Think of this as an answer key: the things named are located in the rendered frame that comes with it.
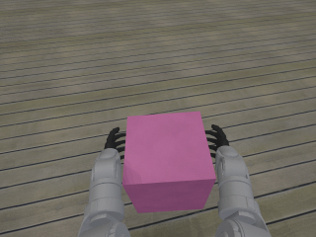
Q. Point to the robot left forearm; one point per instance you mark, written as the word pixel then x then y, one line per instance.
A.
pixel 104 204

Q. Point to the robot right forearm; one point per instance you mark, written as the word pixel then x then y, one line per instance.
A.
pixel 236 199

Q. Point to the left robot hand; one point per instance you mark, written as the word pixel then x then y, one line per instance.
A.
pixel 111 141

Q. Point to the robot left upper arm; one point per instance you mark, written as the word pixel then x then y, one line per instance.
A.
pixel 111 229

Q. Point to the carton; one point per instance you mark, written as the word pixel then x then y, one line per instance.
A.
pixel 167 164

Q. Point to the robot right upper arm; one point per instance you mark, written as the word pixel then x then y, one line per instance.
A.
pixel 235 228

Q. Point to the right robot hand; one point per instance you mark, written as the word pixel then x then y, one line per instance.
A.
pixel 220 140

